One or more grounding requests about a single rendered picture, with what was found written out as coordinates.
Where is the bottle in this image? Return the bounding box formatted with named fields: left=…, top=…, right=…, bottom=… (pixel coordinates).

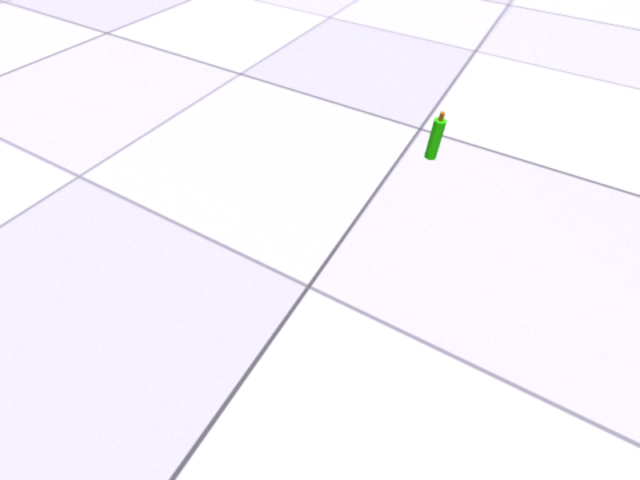
left=425, top=111, right=447, bottom=160

